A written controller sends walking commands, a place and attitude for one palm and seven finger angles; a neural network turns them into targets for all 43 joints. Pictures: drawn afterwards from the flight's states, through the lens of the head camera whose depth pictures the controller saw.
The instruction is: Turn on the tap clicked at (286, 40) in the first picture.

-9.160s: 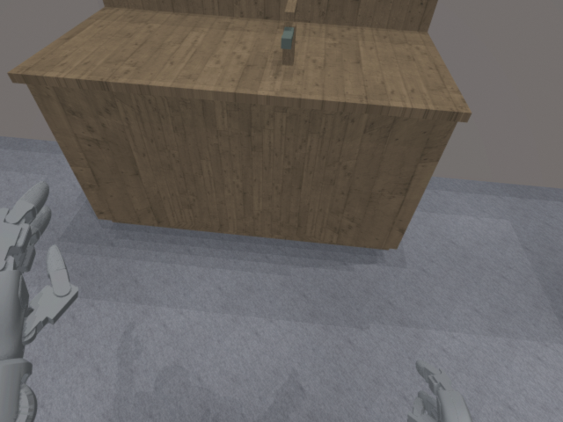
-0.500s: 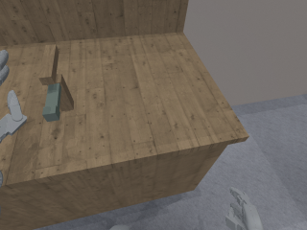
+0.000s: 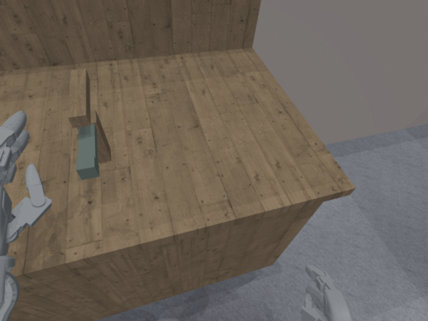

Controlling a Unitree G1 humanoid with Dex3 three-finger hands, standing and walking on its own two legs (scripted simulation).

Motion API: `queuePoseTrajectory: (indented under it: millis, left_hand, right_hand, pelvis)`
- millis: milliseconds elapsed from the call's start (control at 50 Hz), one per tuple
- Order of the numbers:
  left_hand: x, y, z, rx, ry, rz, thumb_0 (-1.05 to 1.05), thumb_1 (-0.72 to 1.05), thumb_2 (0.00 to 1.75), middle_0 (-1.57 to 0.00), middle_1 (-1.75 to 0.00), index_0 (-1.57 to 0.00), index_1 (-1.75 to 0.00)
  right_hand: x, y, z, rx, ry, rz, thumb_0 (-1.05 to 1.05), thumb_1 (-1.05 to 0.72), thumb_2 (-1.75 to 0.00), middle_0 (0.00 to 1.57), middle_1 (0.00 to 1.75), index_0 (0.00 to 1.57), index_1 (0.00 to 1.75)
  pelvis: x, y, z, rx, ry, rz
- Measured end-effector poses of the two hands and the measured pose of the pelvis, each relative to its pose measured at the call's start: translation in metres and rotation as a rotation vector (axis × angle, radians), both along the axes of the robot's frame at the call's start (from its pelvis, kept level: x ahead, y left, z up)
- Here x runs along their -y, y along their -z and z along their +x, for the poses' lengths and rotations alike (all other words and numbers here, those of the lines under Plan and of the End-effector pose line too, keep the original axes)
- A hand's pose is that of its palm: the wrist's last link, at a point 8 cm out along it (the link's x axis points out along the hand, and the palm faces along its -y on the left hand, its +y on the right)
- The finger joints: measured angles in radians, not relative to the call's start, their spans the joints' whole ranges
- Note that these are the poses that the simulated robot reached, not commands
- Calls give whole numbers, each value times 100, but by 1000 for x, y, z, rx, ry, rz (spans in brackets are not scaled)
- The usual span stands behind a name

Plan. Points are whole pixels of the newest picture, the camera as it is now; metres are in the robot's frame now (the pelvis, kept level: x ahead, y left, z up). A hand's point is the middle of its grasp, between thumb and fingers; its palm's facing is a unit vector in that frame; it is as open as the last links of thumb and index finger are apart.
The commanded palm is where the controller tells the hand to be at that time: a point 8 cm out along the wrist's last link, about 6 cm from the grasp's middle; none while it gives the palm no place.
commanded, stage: come to a stop and stand still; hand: left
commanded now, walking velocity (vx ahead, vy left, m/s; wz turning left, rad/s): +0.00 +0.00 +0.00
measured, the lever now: (88, 167) +0.32 +0.26 +0.11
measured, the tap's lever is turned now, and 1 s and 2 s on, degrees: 0 0 0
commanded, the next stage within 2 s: look again from close up in 0.20 s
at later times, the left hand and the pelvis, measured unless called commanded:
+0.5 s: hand (47, 203) +0.22 +0.26 +0.15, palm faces +0.37 -0.85 -0.38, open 7.4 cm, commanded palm +0.16 +0.29 +0.18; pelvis +0.01 +0.01 +0.00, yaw +1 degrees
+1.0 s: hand (77, 201) +0.23 +0.22 +0.16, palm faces +0.36 -0.84 -0.41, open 7.4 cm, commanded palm +0.17 +0.25 +0.18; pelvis +0.01 -0.03 +0.00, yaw +0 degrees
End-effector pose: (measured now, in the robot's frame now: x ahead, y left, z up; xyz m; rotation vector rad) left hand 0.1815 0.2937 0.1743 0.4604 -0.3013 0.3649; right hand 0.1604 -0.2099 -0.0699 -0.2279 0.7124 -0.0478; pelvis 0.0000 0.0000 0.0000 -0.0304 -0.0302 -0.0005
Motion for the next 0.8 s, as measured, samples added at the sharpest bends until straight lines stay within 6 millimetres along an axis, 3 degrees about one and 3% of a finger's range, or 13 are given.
queuePoseTrajectory:
  millis: [140,280,520,800]
  left_hand:
    - [-4,6,3,-38,27,1,2,89,90,-21,-30,-21,-30]
    - [-11,3,1,-28,11,4,2,89,90,-21,-30,-21,-30]
    - [-5,8,4,-55,16,-16,2,89,90,-21,-30,-21,-30]
    - [6,-1,3,-54,14,14,2,89,90,-21,-30,-21,-30]
  right_hand:
    - [-17,-9,22,57,-23,18,2,-90,-89,21,30,20,30]
    - [-15,-14,31,64,-32,-5,1,-90,-89,21,30,20,30]
    - [1,-11,20,29,11,-28,1,-90,-89,21,30,20,30]
    - [11,-4,10,5,37,1,2,-90,-89,21,30,20,30]
  pelvis:
    - [-7,-1,3,-8,-5,-2]
    - [-9,-1,5,-9,-8,-2]
    - [-7,-2,7,-10,-10,-2]
    - [4,-3,7,-10,-7,6]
